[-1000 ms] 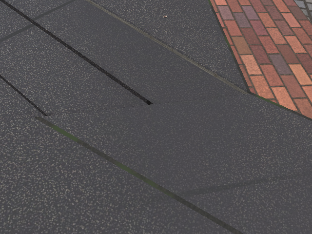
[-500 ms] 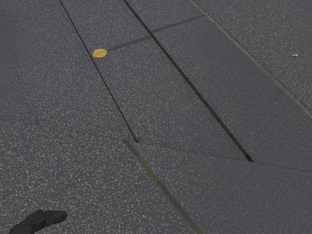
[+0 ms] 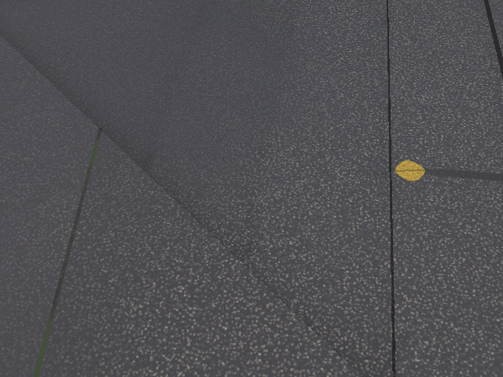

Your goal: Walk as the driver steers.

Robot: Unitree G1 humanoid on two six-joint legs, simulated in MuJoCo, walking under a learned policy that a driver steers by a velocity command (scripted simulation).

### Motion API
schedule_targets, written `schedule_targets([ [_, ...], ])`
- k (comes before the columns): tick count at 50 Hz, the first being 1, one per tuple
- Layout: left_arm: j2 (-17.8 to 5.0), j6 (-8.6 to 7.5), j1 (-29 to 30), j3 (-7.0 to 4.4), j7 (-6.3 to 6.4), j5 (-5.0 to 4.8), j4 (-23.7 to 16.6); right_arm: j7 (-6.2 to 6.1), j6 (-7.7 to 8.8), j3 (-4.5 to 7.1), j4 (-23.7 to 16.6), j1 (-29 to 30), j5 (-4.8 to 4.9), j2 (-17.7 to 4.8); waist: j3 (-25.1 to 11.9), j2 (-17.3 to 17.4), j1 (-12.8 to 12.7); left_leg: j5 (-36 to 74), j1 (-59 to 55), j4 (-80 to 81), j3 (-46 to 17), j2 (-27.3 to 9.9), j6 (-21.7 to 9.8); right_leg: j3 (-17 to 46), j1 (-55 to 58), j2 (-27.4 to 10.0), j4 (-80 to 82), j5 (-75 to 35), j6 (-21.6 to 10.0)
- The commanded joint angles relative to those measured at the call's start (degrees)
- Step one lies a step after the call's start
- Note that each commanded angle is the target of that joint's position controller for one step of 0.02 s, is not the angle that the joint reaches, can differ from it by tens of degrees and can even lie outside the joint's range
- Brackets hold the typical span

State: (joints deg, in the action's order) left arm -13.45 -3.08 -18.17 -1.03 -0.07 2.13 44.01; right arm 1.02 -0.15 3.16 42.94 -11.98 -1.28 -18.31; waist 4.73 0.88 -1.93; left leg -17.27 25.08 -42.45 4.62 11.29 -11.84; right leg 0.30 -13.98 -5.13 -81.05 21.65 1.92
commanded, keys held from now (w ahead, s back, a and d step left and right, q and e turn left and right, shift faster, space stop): w+q+shift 1.00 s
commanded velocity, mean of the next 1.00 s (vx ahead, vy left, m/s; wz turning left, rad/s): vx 1.00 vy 0.00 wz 1.00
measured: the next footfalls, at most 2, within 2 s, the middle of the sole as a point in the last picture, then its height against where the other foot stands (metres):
right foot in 0.30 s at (334, 353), level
left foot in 0.72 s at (212, 249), level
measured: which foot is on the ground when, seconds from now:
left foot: down 0.00-0.28, up 0.30-0.70, down 0.72-1.00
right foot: up 0.00-0.28, down 0.30-0.70, up 0.72-1.00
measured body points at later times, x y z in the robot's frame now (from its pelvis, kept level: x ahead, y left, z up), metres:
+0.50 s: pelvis +0.47 -0.02 +0.03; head +0.49 -0.01 +0.48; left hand +0.37 +0.26 -0.08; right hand +0.79 -0.18 -0.03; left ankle +0.44 +0.07 -0.60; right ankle +0.46 -0.15 -0.70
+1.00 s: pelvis +0.90 +0.20 +0.00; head +0.92 +0.20 +0.45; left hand +0.82 +0.52 -0.06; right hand +1.14 +0.04 -0.13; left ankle +0.77 +0.17 -0.70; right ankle +1.14 +0.18 -0.69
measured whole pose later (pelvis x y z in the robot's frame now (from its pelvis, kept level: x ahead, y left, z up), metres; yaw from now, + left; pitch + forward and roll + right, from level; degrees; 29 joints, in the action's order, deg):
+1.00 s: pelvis +0.90 +0.20 +0.00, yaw +56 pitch +1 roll +1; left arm -17.2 -2.3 -6.1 -0.6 -1.3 1.7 34.4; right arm -0.8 3.2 3.3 46.7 -22.8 -1.6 -18.6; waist 1.2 1.4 4.1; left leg -31.5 11.8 -44.3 -10.5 12.1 -7.2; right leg 10.0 -33.2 -5.5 -42.4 -1.7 3.8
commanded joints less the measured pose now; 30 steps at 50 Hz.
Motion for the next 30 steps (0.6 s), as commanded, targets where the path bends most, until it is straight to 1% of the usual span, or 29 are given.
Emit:
schedule_targets([
  [1,-10.2,-1.21,2.85,-1.57,0.43,1.59,-8.39,-2.02,2.49,3.35,-2.24,-5.93,0.2,-10.46,-3.79,-6.96,0.5,7.4,-22.83,27.29,-37.63,-18.43,-10.55,3.64,-27.88,-2.46,3.5,1.42,1.21],
  [2,-9.79,0.2,1.83,-1.46,0.31,2.34,-7.83,-2.03,3.37,2.5,-2.03,-5.1,0.6,-8.64,-2.83,-6.88,-1.19,9.67,-16.89,27.69,-34.6,-16.47,-10.24,3.49,-24.74,-3.4,6.72,2.87,2.28],
  [3,-9.13,1.17,2.75,-1.32,0.1,2.41,-8.29,-1.75,4.07,2.05,-1.85,-5.22,0.86,-7.8,-2.04,-6.29,-1.66,9.2,-12.06,28.68,-32.68,-14.83,-9.98,2.99,-22.69,-3.86,11.25,4.27,3.12],
  [4,-8.45,1.54,6.01,-1.0,-0.19,2.31,-9.62,-1.5,4.59,1.96,-1.75,-5.33,0.87,-7.74,-0.44,-5.62,-1.21,9.4,-7.84,30.07,-30.95,-13.01,-9.66,1.87,-21.32,-3.91,16.53,2.68,3.64],
  [6,-6.66,1.41,14.49,-0.15,-0.68,1.36,-12.97,-1.1,5.16,2.28,-1.24,-6.47,0.55,-8.18,2.04,-3.74,1.0,12.71,-2.78,31.71,-28.61,-10.09,-8.05,0.17,-18.29,-2.6,27.39,-9.07,3.73],
  [7,-6.01,1.28,17.36,0.15,-0.93,0.8,-13.94,-0.8,5.3,2.55,-1.06,-7.31,0.69,-8.59,2.13,-2.98,2.22,17.0,-2.49,31.89,-27.65,-9.01,-6.61,-0.36,-16.01,-1.45,32.95,-16.45,3.11],
  [8,-5.5,1.18,18.52,0.45,-1.24,0.6,-14.57,-0.54,5.42,2.85,-0.63,-8.1,1.13,-9.27,1.23,-2.38,3.33,23.27,-2.24,31.88,-26.74,-8.3,-5.21,-1.48,-11.71,0.58,37.67,-22.42,2.37],
  [9,-5.0,0.91,17.07,0.51,-1.47,0.32,-13.67,-0.08,5.5,2.92,-0.18,-8.16,1.32,-9.65,-1.54,-1.68,3.61,30.25,-1.28,31.35,-26.02,-8.64,-4.37,-3.2,-5.11,2.77,36.6,-28.96,1.41],
  [10,-6.0,0.78,16.42,0.24,-1.25,-0.22,-13.81,0.17,5.5,3.04,-0.11,-7.92,1.5,-10.11,-2.41,-0.5,3.32,33.88,-2.54,30.17,-25.63,-8.61,-3.2,-2.87,-1.72,3.78,38.76,-28.38,0.87],
  [11,-7.8,0.35,15.58,-0.59,-0.97,-0.31,-13.53,0.12,5.58,3.24,0.4,-8.59,1.08,-10.38,-4.45,1.05,3.61,36.94,-7.03,26.13,-26.1,-9.06,-1.95,-0.93,-1.24,3.77,39.0,-33.2,-0.61],
  [12,-9.74,0.19,12.98,-1.17,-0.56,-0.25,-13.07,-0.09,5.45,3.42,0.13,-7.21,1.03,-11.18,-5.92,1.1,1.78,44.34,-11.25,21.32,-25.84,-8.62,-0.67,-0.42,0.77,5.27,42.55,-28.69,-1.3],
  [13,-11.65,-0.13,7.41,-2.06,-0.01,-0.26,-11.9,-0.21,5.29,3.74,-0.34,-5.47,0.85,-12.48,-8.79,2.06,-1.71,52.88,-12.75,12.58,-26.87,-8.81,0.75,0.13,7.21,6.72,43.16,-24.39,-1.75],
  [14,-14.6,-0.42,-3.31,-3.55,0.86,-1.03,-9.51,-0.17,5.43,3.96,-1.42,-0.38,0.33,-13.88,-12.95,2.67,-9.18,56.4,-10.75,-1.91,-27.26,-9.32,2.03,1.36,16.92,5.91,41.93,-20.58,-1.59],
  [15,-16.37,-0.64,-17.19,-4.71,1.73,-1.4,-5.63,-0.06,5.91,3.64,-2.89,5.1,0.33,-12.13,-16.57,0.51,-17.13,51.17,-4.93,-19.22,-25.46,-7.48,3.61,1.63,28.83,4.5,46.16,-19.21,-1.57],
  [16,-18.11,-1.65,-15.38,-4.84,1.62,1.08,-5.74,-0.18,5.56,0.55,-4.23,-5.47,1.9,0.56,-21.59,-19.05,-7.68,-11.18,12.37,-41.8,-19.59,-0.43,5.71,20.82,42.44,-15.09,47.32,-7.26,-5.71],
  [17,-17.0,-1.54,-8.58,-5.06,0.73,1.44,-8.63,-1.74,5.07,-0.87,-4.72,-9.98,2.97,-1.28,-26.33,-23.17,-3.62,-9.39,19.53,-45.46,-12.77,-4.39,5.41,42.54,39.93,-22.21,59.75,10.7,-7.47],
  [18,-12.43,-1.48,-1.47,-4.2,0.86,0.99,-9.83,-1.74,4.23,0.07,-3.83,-2.53,0.39,-6.56,-15.22,-12.21,-3.97,-1.25,20.19,-41.56,-10.95,-8.05,5.26,39.4,26.0,-18.36,66.46,19.78,-8.53],
  [19,-10.11,-1.35,1.94,-3.49,0.72,1.09,-9.25,-0.73,3.18,0.81,-4.39,1.82,-0.77,-8.42,-7.7,-4.64,-2.9,0.91,19.72,-39.39,-9.91,-10.28,5.63,32.06,17.91,-15.94,66.38,14.0,-8.79],
  [20,-9.88,-1.82,0.48,-3.31,0.56,1.38,-7.4,0.42,2.36,0.59,-5.51,4.73,-1.35,-7.14,-3.87,-2.93,-2.85,0.25,20.55,-38.91,-9.87,-12.04,5.79,26.27,13.99,-15.41,66.17,4.64,-9.46],
  [21,-9.28,-2.3,-1.14,-3.09,0.51,0.76,-5.28,1.82,1.42,0.31,-6.93,6.03,-1.3,-5.29,-1.05,-2.88,-1.31,0.57,20.31,-36.89,-10.54,-14.18,5.83,20.82,9.74,-14.22,67.4,1.32,-8.73],
  [22,-8.08,-2.91,-3.28,-2.81,0.05,-0.07,-3.11,2.7,0.61,-0.26,-8.44,8.9,-1.09,-3.21,1.52,-3.29,-0.92,0.85,21.49,-35.35,-9.76,-15.76,5.81,15.18,7.78,-12.96,69.09,-3.68,-7.36],
  [23,-7.95,-3.5,-3.35,-2.87,-0.3,-0.78,-2.05,3.31,0.27,-0.76,-10.12,9.57,-1.01,-1.87,0.73,-5.13,0.3,4.03,22.29,-33.45,-8.72,-16.19,5.66,11.78,8.3,-12.34,70.95,-6.55,-6.65],
  [24,-7.4,-4.03,-2.23,-2.7,-0.53,-1.26,-1.79,3.75,0.29,-1.08,-11.03,10.63,-1.01,-1.88,0.32,-5.52,0.96,8.47,21.03,-30.09,-7.44,-16.42,5.56,6.24,7.17,-10.87,72.61,-12.17,-6.03],
  [25,-7.21,-4.39,-1.01,-2.53,-0.64,-1.35,-1.43,4.1,0.37,-1.25,-11.66,11.81,-1.03,-1.98,0.28,-6.17,1.49,12.68,19.46,-26.5,-5.81,-16.0,5.46,0.91,6.37,-9.25,73.57,-17.24,-5.47],
  [26,-8.12,-4.74,-0.57,-2.74,-0.93,-1.5,-0.77,4.51,0.52,-1.27,-11.92,13.6,-1.33,-2.23,1.63,-3.93,2.06,16.85,16.99,-20.14,-3.55,-14.41,4.88,-3.8,5.31,-6.85,74.97,-18.85,-4.74],
  [27,-9.16,-4.97,-0.93,-2.97,-0.81,-1.6,-0.01,4.94,0.6,-1.37,-12.51,15.73,-1.31,-2.19,2.56,-3.49,1.76,19.29,15.14,-14.21,-1.08,-13.55,4.56,-6.65,4.93,-6.06,76.3,-20.22,-4.54],
  [28,-9.64,-4.93,-2.17,-3.11,-0.64,-1.52,1.06,5.32,0.66,-1.59,-12.97,18.1,-1.36,-2.02,3.83,-2.27,1.24,19.67,13.88,-9.39,1.97,-12.39,4.03,-9.5,6.02,-5.02,76.7,-24.24,-4.16],
  [29,-10.78,-4.69,-3.78,-3.36,-0.57,-1.36,2.0,5.52,0.69,-1.94,-13.25,19.81,-1.39,-1.41,3.8,-2.45,0.98,19.22,11.24,-5.4,4.54,-11.14,3.42,-11.43,7.14,-4.72,76.21,-28.32,-3.54],
  [30,-11.48,-4.26,-4.81,-3.55,-0.43,-1.24,2.46,5.61,0.85,-1.93,-12.73,19.2,-1.38,-1.74,2.82,-2.31,1.55,18.84,7.37,-1.91,6.28,-9.71,2.67,-13.66,8.66,-4.08,73.74,-36.74,-2.94],
])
